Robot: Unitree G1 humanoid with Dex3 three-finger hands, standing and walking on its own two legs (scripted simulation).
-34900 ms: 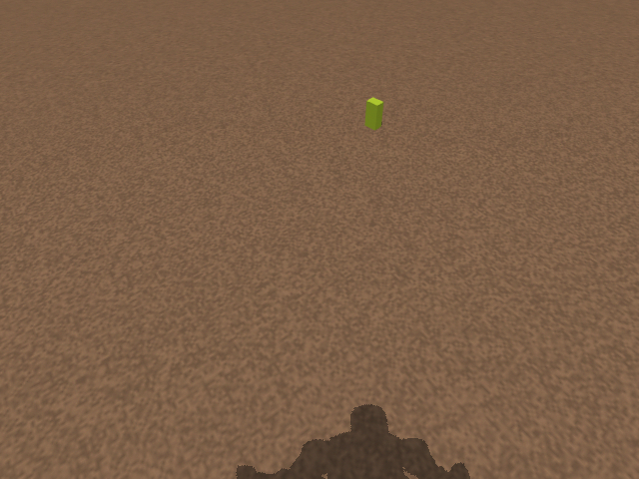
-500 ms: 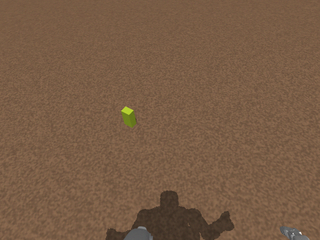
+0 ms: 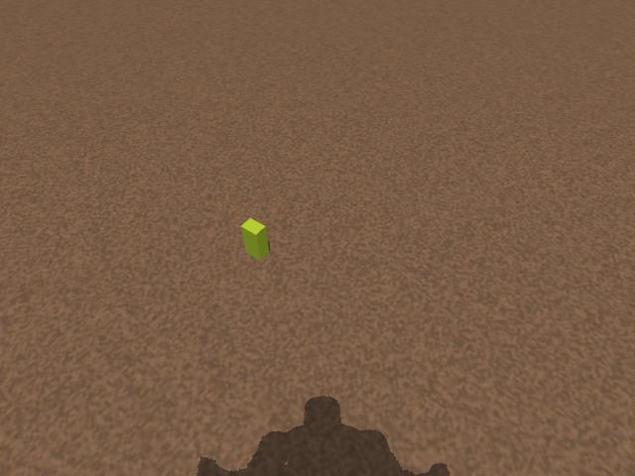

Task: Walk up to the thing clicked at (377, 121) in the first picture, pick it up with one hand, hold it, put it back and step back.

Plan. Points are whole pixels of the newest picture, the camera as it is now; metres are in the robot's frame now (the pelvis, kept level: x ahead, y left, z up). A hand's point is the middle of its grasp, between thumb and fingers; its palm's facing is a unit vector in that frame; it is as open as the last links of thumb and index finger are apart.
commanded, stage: step back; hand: left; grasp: from the side
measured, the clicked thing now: (255, 239) +1.10 +0.25 -0.69
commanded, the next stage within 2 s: stand in 0.54 s
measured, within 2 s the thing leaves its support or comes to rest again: neither
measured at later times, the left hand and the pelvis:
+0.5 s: hand out of the picture +0.13 +0.28 -0.15, palm faces +0.06 -0.93 -0.37, open 7.4 cm; pelvis +0.04 +0.01 +0.00, yaw +1 degrees
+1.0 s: hand out of the picture +0.12 +0.26 -0.14, palm faces -0.01 -0.94 -0.34, open 7.4 cm; pelvis +0.04 +0.01 +0.02, yaw +0 degrees
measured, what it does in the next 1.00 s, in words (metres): steps on the spot: right foot, then left foot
